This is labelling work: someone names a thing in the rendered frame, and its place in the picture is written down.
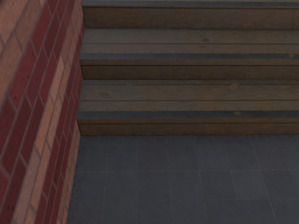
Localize stairs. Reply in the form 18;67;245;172
76;0;299;136

